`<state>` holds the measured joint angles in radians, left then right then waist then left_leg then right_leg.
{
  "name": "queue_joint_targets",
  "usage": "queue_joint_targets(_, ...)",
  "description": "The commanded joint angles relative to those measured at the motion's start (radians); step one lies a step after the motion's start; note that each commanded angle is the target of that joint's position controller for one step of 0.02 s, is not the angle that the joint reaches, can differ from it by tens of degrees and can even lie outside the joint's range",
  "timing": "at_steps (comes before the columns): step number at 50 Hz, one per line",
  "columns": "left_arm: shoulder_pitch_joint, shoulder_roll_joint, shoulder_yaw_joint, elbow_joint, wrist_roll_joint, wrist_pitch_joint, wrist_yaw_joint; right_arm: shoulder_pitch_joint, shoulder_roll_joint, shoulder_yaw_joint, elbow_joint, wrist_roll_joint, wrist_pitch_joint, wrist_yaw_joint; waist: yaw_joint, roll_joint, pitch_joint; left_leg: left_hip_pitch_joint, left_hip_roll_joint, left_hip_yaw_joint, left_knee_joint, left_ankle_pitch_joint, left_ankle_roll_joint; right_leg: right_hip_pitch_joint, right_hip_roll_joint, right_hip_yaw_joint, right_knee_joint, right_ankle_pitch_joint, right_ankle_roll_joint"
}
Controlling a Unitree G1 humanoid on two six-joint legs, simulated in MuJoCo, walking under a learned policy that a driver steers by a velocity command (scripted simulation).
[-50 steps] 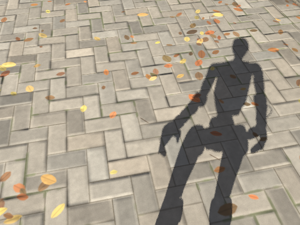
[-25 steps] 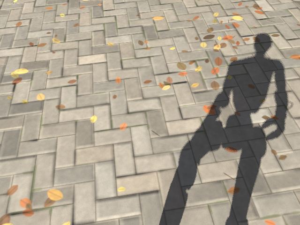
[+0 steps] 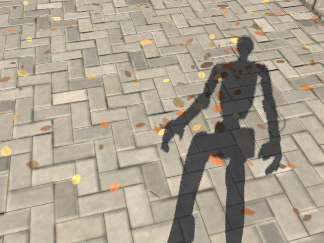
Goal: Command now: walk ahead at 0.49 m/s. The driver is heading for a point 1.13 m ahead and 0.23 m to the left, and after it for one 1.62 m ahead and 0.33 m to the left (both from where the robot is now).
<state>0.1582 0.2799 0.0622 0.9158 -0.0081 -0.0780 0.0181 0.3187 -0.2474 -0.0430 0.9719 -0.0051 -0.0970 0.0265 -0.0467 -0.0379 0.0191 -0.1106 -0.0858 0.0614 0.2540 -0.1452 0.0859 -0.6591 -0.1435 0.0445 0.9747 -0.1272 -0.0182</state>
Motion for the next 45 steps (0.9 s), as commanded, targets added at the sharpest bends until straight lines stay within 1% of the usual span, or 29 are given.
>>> queue_joint_targets(1, -0.025, 0.040, 0.007, -0.057, 0.007, -0.010, -0.006, -0.045, -0.150, -0.026, -0.061, 0.004, -0.013, -0.023, 0.032, 0.076, 0.049, -0.070, 0.268, -0.178, -0.176, 0.097, 0.136, -0.018, -0.010, 0.005, -0.182, 0.180, 0.020)
queue_joint_targets(4, -0.143, 0.021, -0.006, -0.090, -0.001, -0.019, -0.020, 0.024, -0.165, -0.027, -0.037, 0.015, -0.007, -0.031, -0.010, 0.072, 0.060, -0.039, 0.256, -0.134, -0.174, 0.105, 0.116, 0.031, 0.030, -0.035, -0.345, 0.276, 0.023)
queue_joint_targets(7, -0.225, 0.024, -0.014, -0.125, -0.008, -0.024, -0.038, 0.088, -0.167, -0.029, -0.007, 0.021, 0.008, -0.033, -0.036, 0.068, 0.079, 0.077, 0.292, -0.133, -0.135, 0.135, 0.117, 0.002, 0.048, -0.035, -0.426, 0.247, 0.013)
queue_joint_targets(9, -0.258, 0.036, -0.014, -0.149, -0.010, -0.030, -0.051, 0.108, -0.173, -0.034, 0.006, 0.022, 0.022, -0.035, -0.032, 0.073, 0.079, 0.164, 0.329, -0.144, -0.087, 0.192, 0.110, -0.015, 0.057, -0.030, -0.464, 0.178, -0.008)
queue_joint_targets(11, -0.226, 0.066, -0.006, -0.152, -0.012, -0.034, -0.059, 0.095, -0.187, -0.041, 0.005, 0.022, 0.034, -0.038, 0.002, 0.097, 0.048, 0.219, 0.349, -0.148, -0.019, 0.334, 0.092, 0.051, 0.080, -0.043, -0.487, 0.092, -0.035)
queue_joint_targets(12, -0.168, 0.092, 0.007, -0.142, -0.011, -0.037, -0.058, 0.082, -0.194, -0.043, 0.000, 0.022, 0.038, -0.038, 0.040, 0.115, 0.008, 0.214, 0.339, -0.149, 0.060, 0.500, 0.081, 0.163, 0.111, -0.064, -0.498, 0.056, -0.052)
queue_joint_targets(13, -0.017, 0.133, 0.031, -0.099, -0.011, -0.039, -0.053, 0.066, -0.180, -0.036, -0.007, 0.019, 0.044, -0.036, 0.120, 0.111, -0.082, 0.171, 0.291, -0.122, 0.229, 0.617, 0.058, 0.372, 0.137, -0.083, -0.522, 0.070, -0.082)
queue_joint_targets(14, 0.186, 0.202, 0.054, -0.054, 0.004, -0.039, -0.042, 0.058, -0.146, -0.018, -0.034, 0.006, 0.043, -0.035, 0.196, 0.070, -0.236, -0.023, 0.236, -0.092, 0.501, 0.460, 0.027, 0.705, 0.013, 0.041, -0.466, 0.090, -0.142)
queue_joint_targets(15, 0.300, 0.289, 0.078, -0.024, 0.011, -0.030, -0.038, 0.185, -0.016, 0.019, -0.043, 0.008, 0.022, -0.023, 0.155, -0.171, -0.402, -0.456, 0.055, -0.039, 0.895, -0.073, -0.055, 1.114, -0.253, 0.497, -0.522, -0.101, -0.294)
queue_joint_targets(16, 0.295, 0.188, 0.048, -0.029, 0.008, -0.027, -0.037, 0.147, -0.083, 0.004, -0.026, 0.028, 0.002, -0.024, 0.182, -0.155, -0.423, -0.560, 0.047, -0.199, 1.029, -0.424, -0.042, 1.095, -0.279, 0.659, -0.644, -0.180, -0.284)
queue_joint_targets(17, 0.205, 0.140, 0.031, -0.040, 0.006, -0.029, -0.032, 0.053, -0.166, -0.023, -0.058, 0.060, -0.009, -0.024, 0.166, -0.117, -0.252, -0.634, 0.103, -0.205, 1.072, -0.364, -0.026, 0.952, -0.248, 0.491, -0.670, -0.181, -0.225)
queue_joint_targets(18, 0.115, 0.109, 0.020, -0.058, 0.006, -0.031, -0.031, 0.002, -0.166, -0.025, -0.070, 0.062, -0.010, -0.030, 0.131, -0.062, -0.156, -0.614, 0.160, -0.174, 1.037, -0.269, -0.025, 0.796, -0.211, 0.353, -0.704, -0.121, -0.194)
queue_joint_targets(19, 0.057, 0.074, 0.011, -0.060, 0.008, -0.036, -0.034, -0.022, -0.150, -0.030, -0.072, 0.050, -0.003, -0.037, 0.104, -0.032, -0.081, -0.581, 0.191, -0.166, 0.977, -0.201, -0.030, 0.669, -0.172, 0.254, -0.752, -0.071, -0.174)
queue_joint_targets(20, 0.023, 0.054, 0.005, -0.058, 0.017, -0.043, -0.036, 0.002, -0.129, -0.036, -0.065, 0.044, 0.013, -0.040, 0.067, -0.060, -0.051, -0.516, 0.221, -0.173, 0.934, -0.151, -0.032, 0.582, -0.138, 0.169, -0.789, -0.033, -0.153)
queue_joint_targets(22, 0.006, 0.049, 0.007, -0.044, 0.023, -0.049, -0.039, 0.034, -0.075, -0.032, -0.058, 0.043, 0.041, -0.037, 0.037, -0.060, -0.022, -0.465, 0.232, -0.165, 0.913, -0.112, -0.042, 0.494, -0.111, 0.065, -0.835, 0.037, -0.155)
queue_joint_targets(25, 0.023, 0.081, 0.018, -0.025, 0.029, -0.053, -0.025, -0.023, -0.071, -0.038, -0.096, 0.036, 0.060, -0.038, 0.029, -0.030, 0.020, -0.546, 0.237, -0.176, 0.830, -0.001, -0.060, 0.485, -0.107, -0.044, -0.863, 0.139, -0.165)
queue_joint_targets(28, 0.039, 0.102, 0.023, -0.019, 0.028, -0.047, -0.009, -0.104, -0.063, -0.036, -0.132, 0.028, 0.051, -0.023, 0.045, -0.017, 0.037, -0.562, 0.226, -0.148, 0.637, 0.154, -0.068, 0.514, -0.086, -0.136, -0.873, 0.179, -0.151)
queue_joint_targets(30, 0.062, 0.120, 0.027, -0.016, 0.022, -0.041, 0.000, -0.183, -0.049, -0.027, -0.161, 0.023, 0.047, -0.009, 0.073, -0.001, 0.054, -0.546, 0.216, -0.095, 0.525, 0.215, -0.064, 0.537, -0.088, -0.181, -0.881, 0.184, -0.143)
queue_joint_targets(32, 0.106, 0.135, 0.033, -0.004, 0.013, -0.030, 0.006, -0.253, -0.040, -0.020, -0.194, 0.022, 0.046, 0.005, 0.101, 0.016, 0.075, -0.572, 0.209, -0.067, 0.457, 0.216, -0.054, 0.608, -0.112, -0.204, -0.867, 0.204, -0.143)
queue_joint_targets(35, 0.148, 0.150, 0.042, 0.010, -0.002, -0.004, 0.007, -0.315, -0.048, -0.020, -0.245, 0.026, 0.047, 0.025, 0.109, 0.011, 0.087, -0.615, 0.193, -0.036, 0.398, 0.132, -0.024, 0.743, -0.153, -0.230, -0.800, 0.307, -0.130)
queue_joint_targets(37, 0.127, 0.174, 0.050, -0.001, -0.007, 0.012, 0.011, -0.298, -0.074, -0.031, -0.265, 0.028, 0.051, 0.036, 0.075, -0.016, 0.053, -0.539, 0.146, 0.014, 0.384, 0.038, 0.009, 0.784, -0.161, -0.259, -0.702, 0.568, -0.108)
queue_joint_targets(38, 0.115, 0.189, 0.055, -0.009, -0.010, 0.020, 0.014, -0.257, -0.096, -0.043, -0.266, 0.029, 0.054, 0.037, 0.045, -0.037, 0.014, -0.463, 0.108, 0.046, 0.392, -0.015, 0.029, 0.793, -0.158, -0.270, -0.617, 0.735, -0.096)
queue_joint_targets(39, 0.102, 0.200, 0.057, -0.016, -0.011, 0.030, 0.017, -0.161, -0.130, -0.062, -0.250, 0.033, 0.056, 0.036, -0.013, -0.046, -0.042, -0.335, 0.064, 0.068, 0.386, -0.049, 0.054, 0.776, -0.145, -0.282, -0.470, 0.845, -0.082)
queue_joint_targets(40, 0.084, 0.196, 0.054, -0.025, -0.013, 0.035, 0.018, -0.002, -0.185, -0.095, -0.211, 0.036, 0.057, 0.026, -0.100, -0.024, -0.125, -0.098, 0.022, 0.062, 0.317, 0.004, 0.092, 0.683, -0.104, -0.302, -0.252, 0.799, -0.048)
queue_joint_targets(41, 0.105, 0.152, 0.037, -0.053, 0.012, 0.026, 0.018, 0.114, -0.287, -0.129, -0.188, 0.032, 0.067, 0.000, -0.124, 0.130, -0.209, 0.181, 0.168, -0.190, 0.286, 0.086, 0.151, 0.429, -0.039, -0.304, 0.077, 0.406, 0.009)
queue_joint_targets(42, 0.180, 0.021, -0.002, -0.109, 0.025, -0.009, 0.003, 0.028, -0.365, -0.132, -0.232, 0.019, 0.060, -0.004, 0.009, 0.342, -0.319, 0.468, 0.424, -0.794, 0.142, 0.129, 0.380, 0.015, 0.213, -0.153, 0.457, -0.469, 0.081)
queue_joint_targets(43, 0.082, 0.118, 0.013, -0.120, -0.012, -0.050, -0.013, 0.050, -0.280, -0.105, -0.250, 0.009, 0.051, 0.004, -0.066, 0.189, -0.389, 0.482, 0.443, -0.821, 0.071, 0.242, 0.365, -0.064, 0.175, 0.050, 0.508, -0.483, 0.057)
queue_joint_targets(44, 0.016, 0.132, 0.016, -0.144, -0.038, -0.063, -0.017, 0.000, -0.229, -0.091, -0.256, 0.003, 0.039, 0.003, -0.052, 0.136, -0.272, 0.384, 0.410, -0.637, 0.102, 0.396, 0.319, -0.097, 0.129, 0.047, 0.473, -0.418, 0.034)
queue_joint_targets(45, 0.016, 0.122, 0.017, -0.134, -0.023, -0.062, -0.008, -0.060, -0.196, -0.084, -0.261, 0.016, 0.032, 0.005, -0.005, 0.028, -0.167, 0.223, 0.351, -0.494, 0.111, 0.493, 0.268, -0.068, 0.082, 0.040, 0.372, -0.348, 0.034)
